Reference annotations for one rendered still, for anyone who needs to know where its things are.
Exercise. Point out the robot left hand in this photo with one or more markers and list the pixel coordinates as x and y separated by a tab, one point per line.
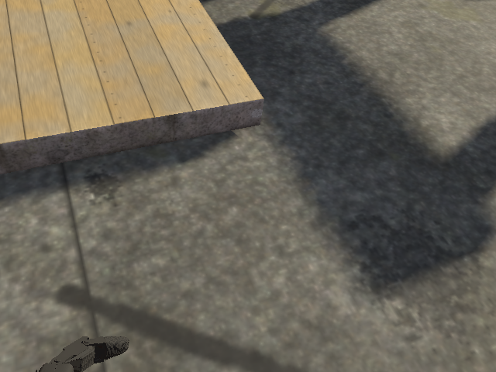
84	352

